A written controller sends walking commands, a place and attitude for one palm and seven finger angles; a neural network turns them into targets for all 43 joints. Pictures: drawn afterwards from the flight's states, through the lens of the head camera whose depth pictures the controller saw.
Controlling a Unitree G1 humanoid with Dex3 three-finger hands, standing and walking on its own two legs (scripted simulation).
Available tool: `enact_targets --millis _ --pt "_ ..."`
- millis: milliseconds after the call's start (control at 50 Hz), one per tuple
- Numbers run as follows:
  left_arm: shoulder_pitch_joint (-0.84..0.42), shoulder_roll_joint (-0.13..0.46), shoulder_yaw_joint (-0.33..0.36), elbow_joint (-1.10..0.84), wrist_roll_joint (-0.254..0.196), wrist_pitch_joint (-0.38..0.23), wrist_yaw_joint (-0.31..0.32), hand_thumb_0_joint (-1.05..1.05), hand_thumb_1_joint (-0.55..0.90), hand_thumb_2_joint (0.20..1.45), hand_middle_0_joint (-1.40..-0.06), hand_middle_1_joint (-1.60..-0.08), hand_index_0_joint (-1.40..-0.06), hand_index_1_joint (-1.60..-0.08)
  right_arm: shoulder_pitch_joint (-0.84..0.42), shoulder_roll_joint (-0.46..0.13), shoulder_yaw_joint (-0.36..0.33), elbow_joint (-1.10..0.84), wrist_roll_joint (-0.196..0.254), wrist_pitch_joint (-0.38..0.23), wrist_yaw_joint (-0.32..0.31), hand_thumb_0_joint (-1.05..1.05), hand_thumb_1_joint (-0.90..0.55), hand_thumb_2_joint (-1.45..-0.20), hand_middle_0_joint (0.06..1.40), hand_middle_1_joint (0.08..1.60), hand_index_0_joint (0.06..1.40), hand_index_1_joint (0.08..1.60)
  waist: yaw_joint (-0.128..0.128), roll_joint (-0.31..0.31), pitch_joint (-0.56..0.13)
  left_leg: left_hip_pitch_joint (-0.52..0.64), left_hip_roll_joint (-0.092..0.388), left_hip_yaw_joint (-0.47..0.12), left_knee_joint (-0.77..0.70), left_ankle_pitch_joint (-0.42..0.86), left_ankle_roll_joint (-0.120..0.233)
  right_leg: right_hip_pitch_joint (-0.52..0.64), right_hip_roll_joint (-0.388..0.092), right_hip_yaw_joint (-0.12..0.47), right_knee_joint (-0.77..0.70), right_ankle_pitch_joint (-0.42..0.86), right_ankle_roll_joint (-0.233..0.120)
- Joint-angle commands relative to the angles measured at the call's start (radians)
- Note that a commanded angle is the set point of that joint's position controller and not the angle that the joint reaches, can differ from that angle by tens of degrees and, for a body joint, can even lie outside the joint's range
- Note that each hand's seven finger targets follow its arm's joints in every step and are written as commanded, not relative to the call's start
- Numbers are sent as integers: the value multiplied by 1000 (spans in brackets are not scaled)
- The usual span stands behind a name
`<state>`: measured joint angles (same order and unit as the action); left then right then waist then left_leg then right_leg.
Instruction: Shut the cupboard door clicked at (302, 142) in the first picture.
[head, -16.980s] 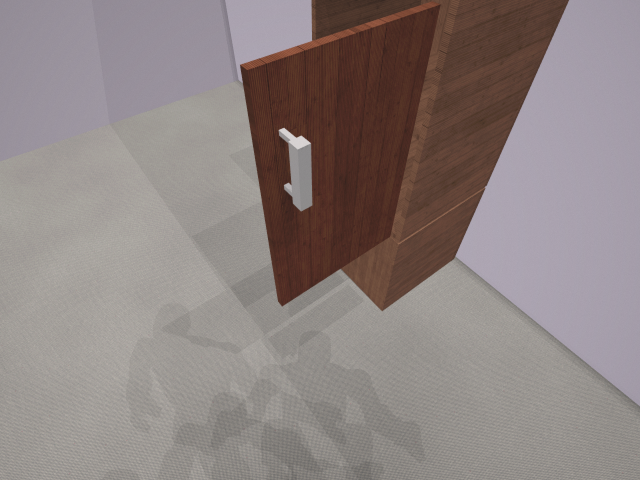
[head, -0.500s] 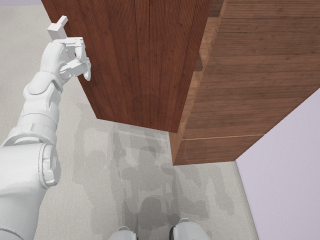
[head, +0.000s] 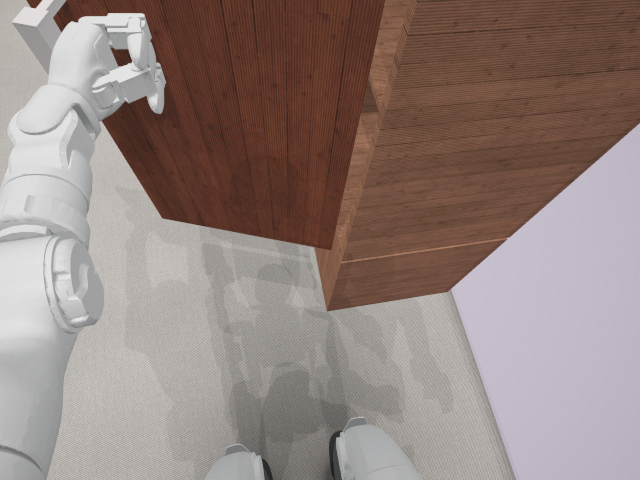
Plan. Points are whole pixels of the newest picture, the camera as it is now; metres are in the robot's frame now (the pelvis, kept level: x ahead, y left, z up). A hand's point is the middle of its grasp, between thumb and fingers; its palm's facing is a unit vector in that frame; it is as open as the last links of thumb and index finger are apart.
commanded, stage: push the door shut along its arc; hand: left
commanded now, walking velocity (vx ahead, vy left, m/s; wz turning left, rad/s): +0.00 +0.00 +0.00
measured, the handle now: (74, 59) +0.60 +0.19 +0.12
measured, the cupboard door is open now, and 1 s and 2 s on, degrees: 70 55 55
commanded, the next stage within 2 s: pull the fist back off the door in 0.46 s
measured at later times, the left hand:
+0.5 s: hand (166, 58) +0.57 +0.09 +0.14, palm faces -0.38 -0.93 -0.01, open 3.1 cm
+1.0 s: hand (194, 55) +0.58 +0.06 +0.13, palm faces +0.04 -1.00 +0.00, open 3.1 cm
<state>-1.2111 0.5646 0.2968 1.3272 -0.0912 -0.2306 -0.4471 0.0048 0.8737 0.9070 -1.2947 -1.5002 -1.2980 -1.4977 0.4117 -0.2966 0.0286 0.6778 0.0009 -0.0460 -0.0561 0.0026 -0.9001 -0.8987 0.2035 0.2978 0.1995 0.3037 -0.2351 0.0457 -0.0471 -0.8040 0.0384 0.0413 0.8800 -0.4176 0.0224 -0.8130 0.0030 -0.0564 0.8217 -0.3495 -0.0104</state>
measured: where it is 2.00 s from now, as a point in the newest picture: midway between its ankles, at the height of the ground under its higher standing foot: outside the picture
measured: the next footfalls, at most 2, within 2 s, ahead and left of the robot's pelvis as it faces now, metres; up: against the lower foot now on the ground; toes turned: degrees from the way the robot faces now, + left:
none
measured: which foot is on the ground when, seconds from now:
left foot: down 0.00-1.00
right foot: down 0.00-1.00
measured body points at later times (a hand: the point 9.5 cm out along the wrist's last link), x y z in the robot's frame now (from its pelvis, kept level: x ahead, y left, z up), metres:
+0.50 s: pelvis -0.01 +0.00 -0.02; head +0.16 +0.02 +0.40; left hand +0.59 +0.14 +0.14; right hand -0.06 -0.27 -0.11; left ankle -0.01 +0.10 -0.69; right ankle +0.02 -0.12 -0.69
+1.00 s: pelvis +0.02 +0.00 +0.01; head +0.14 -0.01 +0.44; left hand +0.57 +0.11 +0.13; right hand -0.07 -0.23 -0.11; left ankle -0.01 +0.10 -0.69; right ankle +0.02 -0.12 -0.69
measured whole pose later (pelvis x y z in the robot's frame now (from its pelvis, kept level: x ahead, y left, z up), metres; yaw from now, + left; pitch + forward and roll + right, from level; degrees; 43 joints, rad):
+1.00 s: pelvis +0.02 +0.00 +0.01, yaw -1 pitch +21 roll -2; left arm -1.19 0.36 0.37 1.29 0.03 -0.28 0.10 0.02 0.90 0.91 -1.29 -1.50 -1.30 -1.50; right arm 0.54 -0.24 0.01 0.68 -0.07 -0.01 0.08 0.00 -0.90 -0.90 0.20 0.30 0.20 0.30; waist -0.24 0.08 -0.09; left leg -0.79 0.05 0.05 0.84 -0.42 0.02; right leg -0.80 0.02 -0.05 0.77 -0.34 -0.01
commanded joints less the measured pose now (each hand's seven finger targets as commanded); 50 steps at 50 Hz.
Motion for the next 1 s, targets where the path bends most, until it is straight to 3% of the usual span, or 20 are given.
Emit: enact_targets --millis 0,20,100,300,420,540,560,580,600,620,640,680,740,800,820,860,880,940,960,980 --pt "-577 210 7 -222 -22 -50 -1 0 900 900 -1300 -1500 -1300 -1500 207 -189 -66 -27 -6 -9 -17 0 -900 -900 200 300 200 300 -51 59 -519 343 -36 -88 -43 412 18 182 37 30 -77 374 -7" --pt "-574 208 1 -213 -17 -47 -9 0 900 900 -1300 -1500 -1300 -1500 204 -191 -67 -21 -8 -9 -16 0 -900 -900 200 300 200 300 -47 78 -542 359 -34 -92 -36 420 13 166 38 31 -73 371 -8" --pt "-641 167 -33 -191 -27 -34 -21 0 900 900 -1300 -1500 -1300 -1500 217 -192 -65 1 -11 -11 -21 0 -900 -900 200 300 200 300 -83 83 -515 368 -31 -97 -24 408 18 110 42 19 -73 341 -9" --pt "-770 115 -79 -150 -16 -19 -19 0 900 900 -1300 -1500 -1300 -1500 231 -201 -63 45 -24 -22 -18 0 -900 -900 200 300 200 300 -129 138 -511 388 -23 -119 12 390 18 -23 48 -5 -50 260 -15" --pt "-827 129 -88 -137 8 -16 -19 0 900 900 -1300 -1500 -1300 -1500 236 -202 -62 56 -28 -28 -13 0 -900 -900 200 300 200 300 -138 168 -561 386 -20 -124 46 399 15 -61 53 -8 -22 251 -17" --pt "-867 76 -121 -111 18 4 -15 0 900 900 -1300 -1500 -1300 -1500 254 -205 -64 77 -32 -31 -8 0 -900 -900 200 300 200 300 -163 171 -553 408 -15 -139 62 407 17 -135 58 -26 -8 228 -20" --pt "-900 142 105 -121 -45 34 196 0 900 900 -1300 -1500 -1300 -1500 304 -168 -40 33 -49 -40 10 0 -900 -900 200 300 200 300 -119 217 -560 289 2 -153 47 373 3 -76 43 -1 -31 215 -11" --pt "-850 87 67 -94 -10 54 308 0 900 900 -1300 -1500 -1300 -1500 311 -167 -38 26 -56 -42 33 0 -900 -900 200 300 200 300 -122 204 -566 271 1 -159 36 354 -3 -66 40 -4 -19 205 -5" --pt "-841 79 102 -91 6 52 405 0 900 900 -1300 -1500 -1300 -1500 332 -166 -45 24 -74 -42 48 0 -900 -900 200 300 200 300 -136 125 -566 265 3 -171 32 366 0 -48 40 -16 -18 213 4" --pt "-843 51 97 -122 44 37 489 0 900 900 -1300 -1500 -1300 -1500 341 -160 -49 15 -89 -38 68 0 -900 -900 200 300 200 300 -128 127 -580 262 2 -169 34 386 -4 -45 38 -14 -12 224 8" --pt "-837 28 93 -176 87 11 571 0 900 900 -1300 -1500 -1300 -1500 347 -155 -54 9 -108 -38 93 0 -900 -900 200 300 200 300 -116 177 -622 289 -2 -162 47 425 -7 -57 36 -16 -5 240 7" --pt "-800 27 52 -224 194 -54 662 0 900 900 -1300 -1500 -1300 -1500 367 -150 -65 7 -130 -27 132 0 -900 -900 200 300 200 300 -103 196 -671 330 -4 -155 59 501 -18 -45 37 -17 11 280 1" --pt "-713 28 18 -210 224 -78 621 0 900 900 -1300 -1500 -1300 -1500 372 -160 -81 -4 -113 1 148 0 -900 -900 200 300 200 300 -84 149 -693 346 -17 -126 26 525 -14 70 42 -5 -17 362 -6" --pt "-671 30 28 -239 177 -63 556 0 900 900 -1300 -1500 -1300 -1500 363 -156 -85 -22 -89 26 134 0 -900 -900 200 300 200 300 -56 147 -706 367 -26 -107 -21 519 -10 181 46 3 -51 425 -9" --pt "-651 36 53 -260 150 -65 544 0 900 900 -1300 -1500 -1300 -1500 352 -151 -84 -28 -82 28 131 0 -900 -900 200 300 200 300 -35 139 -702 362 -31 -95 -32 505 -8 212 49 9 -65 436 -9" --pt "-588 54 96 -274 112 -83 541 0 900 900 -1300 -1500 -1300 -1500 342 -145 -83 -37 -76 31 122 0 -900 -900 200 300 200 300 -16 67 -667 327 -33 -81 -62 477 -3 288 53 13 -83 464 -6" --pt "-568 20 77 -280 102 -96 542 0 900 900 -1300 -1500 -1300 -1500 332 -139 -82 -40 -74 27 122 0 -900 -900 200 300 200 300 -19 49 -624 308 -37 -70 -74 454 0 299 53 16 -96 468 -3" --pt "-474 19 90 -295 106 -152 556 0 900 900 -1300 -1500 -1300 -1500 320 -135 -87 -35 -73 19 121 0 -900 -900 200 300 200 300 -2 -1 -560 288 -39 -52 -94 427 6 328 51 21 -110 474 0" --pt "-423 19 92 -283 111 -163 557 0 900 900 -1300 -1500 -1300 -1500 310 -130 -88 -37 -71 19 121 0 -900 -900 200 300 200 300 17 0 -542 267 -45 -41 -103 412 5 355 49 26 -113 479 -2" --pt "-384 -22 61 -276 110 -165 553 0 900 900 -1300 -1500 -1300 -1500 300 -128 -90 -40 -68 20 122 0 -900 -900 200 300 200 300 11 -15 -519 265 -46 -34 -110 406 7 359 48 26 -117 489 -1"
